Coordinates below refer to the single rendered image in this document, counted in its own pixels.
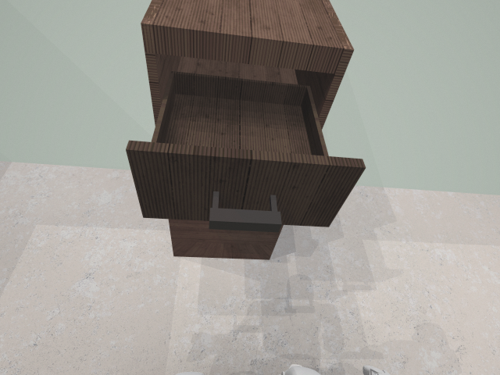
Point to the handle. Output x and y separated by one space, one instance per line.
243 219

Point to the drawer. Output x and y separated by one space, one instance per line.
247 139

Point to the cabinet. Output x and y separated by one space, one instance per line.
284 41

